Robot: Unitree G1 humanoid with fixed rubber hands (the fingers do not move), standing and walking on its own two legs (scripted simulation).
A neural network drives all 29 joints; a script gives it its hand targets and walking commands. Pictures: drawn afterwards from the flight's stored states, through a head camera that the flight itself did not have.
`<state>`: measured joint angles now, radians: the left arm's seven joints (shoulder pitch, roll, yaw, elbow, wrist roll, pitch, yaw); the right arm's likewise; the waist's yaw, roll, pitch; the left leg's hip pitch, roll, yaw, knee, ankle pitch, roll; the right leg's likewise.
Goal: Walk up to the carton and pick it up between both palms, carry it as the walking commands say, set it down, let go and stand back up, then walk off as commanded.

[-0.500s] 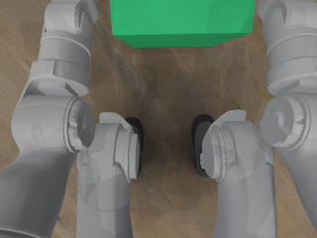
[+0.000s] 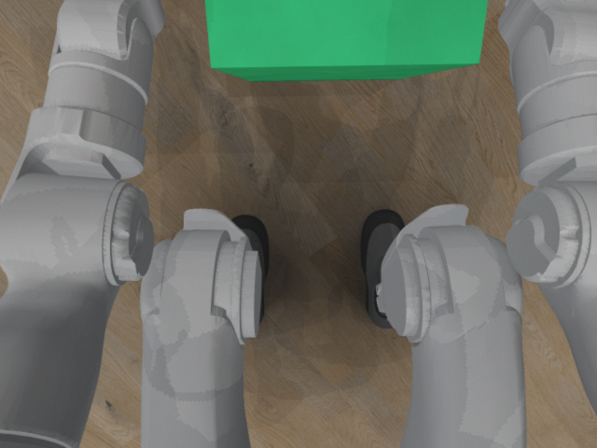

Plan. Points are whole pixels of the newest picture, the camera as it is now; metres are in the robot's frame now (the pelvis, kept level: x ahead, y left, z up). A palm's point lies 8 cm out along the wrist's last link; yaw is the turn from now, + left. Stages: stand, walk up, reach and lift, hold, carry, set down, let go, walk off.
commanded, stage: set down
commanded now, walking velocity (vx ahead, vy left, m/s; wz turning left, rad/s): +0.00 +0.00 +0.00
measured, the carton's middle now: out of the picture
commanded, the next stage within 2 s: let go in 1.26 s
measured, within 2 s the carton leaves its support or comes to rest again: neither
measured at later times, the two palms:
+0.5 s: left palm out of the picture +0.58 +0.16 -0.04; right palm out of the picture +0.55 -0.20 -0.04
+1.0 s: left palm out of the picture +0.58 +0.16 +0.13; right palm out of the picture +0.54 -0.21 +0.11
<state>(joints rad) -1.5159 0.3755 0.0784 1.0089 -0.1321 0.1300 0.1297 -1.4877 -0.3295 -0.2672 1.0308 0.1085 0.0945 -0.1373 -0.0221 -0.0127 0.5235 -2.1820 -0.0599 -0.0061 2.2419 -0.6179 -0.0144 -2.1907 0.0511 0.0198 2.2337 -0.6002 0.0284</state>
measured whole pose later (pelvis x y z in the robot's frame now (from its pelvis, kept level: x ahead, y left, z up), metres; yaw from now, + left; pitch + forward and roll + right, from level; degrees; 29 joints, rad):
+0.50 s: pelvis +0.00 +0.00 +0.08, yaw -1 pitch +29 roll -1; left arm -1.51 0.39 0.09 0.81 -0.15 0.34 0.16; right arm -1.36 -0.35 -0.23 0.64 0.14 0.32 -0.15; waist -0.02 0.00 0.52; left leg -1.90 -0.05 -0.02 2.00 -0.61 -0.01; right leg -1.90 0.05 0.02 1.99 -0.59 0.03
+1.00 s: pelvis -0.01 +0.00 +0.21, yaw -1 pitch +26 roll -1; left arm -1.48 0.41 0.12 0.72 -0.15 0.44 0.14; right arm -1.32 -0.35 -0.23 0.53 0.14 0.44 -0.15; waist -0.02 0.02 0.52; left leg -1.52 -0.04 -0.04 1.53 -0.47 -0.01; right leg -1.52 0.05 0.02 1.51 -0.45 0.01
